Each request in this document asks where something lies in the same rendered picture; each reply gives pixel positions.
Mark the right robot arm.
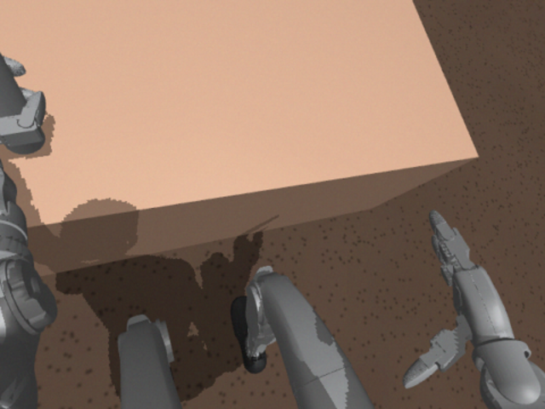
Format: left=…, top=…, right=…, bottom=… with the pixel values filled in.
left=472, top=338, right=545, bottom=409

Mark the right robot hand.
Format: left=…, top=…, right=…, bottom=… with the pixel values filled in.
left=403, top=210, right=514, bottom=389

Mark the right robot foot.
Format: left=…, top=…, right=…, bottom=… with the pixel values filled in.
left=231, top=296, right=267, bottom=373

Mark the left robot arm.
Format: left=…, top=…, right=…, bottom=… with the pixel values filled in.
left=0, top=159, right=57, bottom=409

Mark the can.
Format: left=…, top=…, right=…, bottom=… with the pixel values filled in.
left=0, top=53, right=45, bottom=154

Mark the left robot hand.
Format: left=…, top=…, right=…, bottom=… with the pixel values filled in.
left=0, top=56, right=46, bottom=147

